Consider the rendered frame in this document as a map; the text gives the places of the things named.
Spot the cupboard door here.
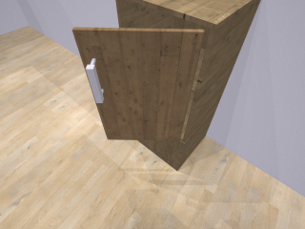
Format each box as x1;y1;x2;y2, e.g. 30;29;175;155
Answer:
72;27;205;141

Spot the handle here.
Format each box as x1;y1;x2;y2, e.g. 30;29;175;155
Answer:
85;58;104;103

